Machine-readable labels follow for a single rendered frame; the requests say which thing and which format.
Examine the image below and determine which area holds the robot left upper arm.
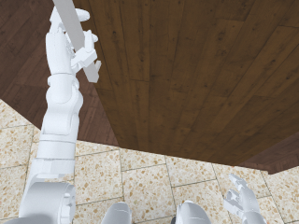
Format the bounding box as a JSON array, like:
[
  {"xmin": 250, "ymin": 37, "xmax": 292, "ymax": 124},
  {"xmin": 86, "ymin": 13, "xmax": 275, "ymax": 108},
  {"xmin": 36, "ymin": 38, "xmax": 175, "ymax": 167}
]
[{"xmin": 3, "ymin": 182, "xmax": 76, "ymax": 224}]

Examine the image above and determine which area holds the right robot hand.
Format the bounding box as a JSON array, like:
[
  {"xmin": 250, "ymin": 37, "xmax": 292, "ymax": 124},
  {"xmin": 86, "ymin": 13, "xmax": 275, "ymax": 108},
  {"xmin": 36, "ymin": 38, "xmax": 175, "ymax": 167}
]
[{"xmin": 223, "ymin": 173, "xmax": 261, "ymax": 219}]

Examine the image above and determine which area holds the left robot hand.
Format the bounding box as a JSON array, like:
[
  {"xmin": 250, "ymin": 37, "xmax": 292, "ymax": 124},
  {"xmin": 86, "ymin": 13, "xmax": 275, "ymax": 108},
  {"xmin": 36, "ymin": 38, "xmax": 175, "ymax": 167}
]
[{"xmin": 46, "ymin": 6, "xmax": 98, "ymax": 76}]

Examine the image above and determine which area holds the robot left thigh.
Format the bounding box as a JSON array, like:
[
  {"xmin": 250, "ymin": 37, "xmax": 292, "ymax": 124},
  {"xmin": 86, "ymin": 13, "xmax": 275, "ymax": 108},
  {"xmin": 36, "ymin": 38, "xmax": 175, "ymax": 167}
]
[{"xmin": 101, "ymin": 203, "xmax": 132, "ymax": 224}]

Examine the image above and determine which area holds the handle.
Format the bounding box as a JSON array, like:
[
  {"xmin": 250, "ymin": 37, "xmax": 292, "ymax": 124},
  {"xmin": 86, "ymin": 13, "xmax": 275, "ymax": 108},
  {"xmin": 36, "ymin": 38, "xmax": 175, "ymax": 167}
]
[{"xmin": 52, "ymin": 0, "xmax": 101, "ymax": 83}]

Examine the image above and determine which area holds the left robot forearm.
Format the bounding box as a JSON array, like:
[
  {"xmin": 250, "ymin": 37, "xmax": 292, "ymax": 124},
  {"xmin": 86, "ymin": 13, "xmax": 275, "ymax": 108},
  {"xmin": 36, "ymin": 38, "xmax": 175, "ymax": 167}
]
[{"xmin": 19, "ymin": 73, "xmax": 83, "ymax": 217}]

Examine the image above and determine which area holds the right robot forearm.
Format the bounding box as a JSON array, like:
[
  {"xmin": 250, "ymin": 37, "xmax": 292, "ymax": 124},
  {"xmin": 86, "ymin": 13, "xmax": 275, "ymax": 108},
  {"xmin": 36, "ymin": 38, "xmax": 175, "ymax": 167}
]
[{"xmin": 242, "ymin": 211, "xmax": 267, "ymax": 224}]

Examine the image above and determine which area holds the robot thigh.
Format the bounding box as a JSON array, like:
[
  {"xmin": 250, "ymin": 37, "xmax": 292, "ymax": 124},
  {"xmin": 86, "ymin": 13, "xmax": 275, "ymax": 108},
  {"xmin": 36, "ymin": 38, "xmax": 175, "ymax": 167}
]
[
  {"xmin": 101, "ymin": 203, "xmax": 132, "ymax": 224},
  {"xmin": 176, "ymin": 202, "xmax": 212, "ymax": 224}
]

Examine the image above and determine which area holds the robot right thigh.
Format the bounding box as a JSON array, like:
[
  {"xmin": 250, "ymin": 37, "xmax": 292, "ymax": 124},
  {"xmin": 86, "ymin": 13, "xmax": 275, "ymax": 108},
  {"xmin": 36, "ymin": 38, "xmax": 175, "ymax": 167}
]
[{"xmin": 176, "ymin": 202, "xmax": 212, "ymax": 224}]

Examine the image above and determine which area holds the wardrobe door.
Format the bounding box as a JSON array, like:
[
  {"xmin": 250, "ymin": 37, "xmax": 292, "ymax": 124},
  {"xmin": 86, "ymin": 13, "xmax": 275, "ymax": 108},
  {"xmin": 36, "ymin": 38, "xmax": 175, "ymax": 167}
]
[
  {"xmin": 245, "ymin": 132, "xmax": 299, "ymax": 166},
  {"xmin": 72, "ymin": 0, "xmax": 299, "ymax": 167}
]

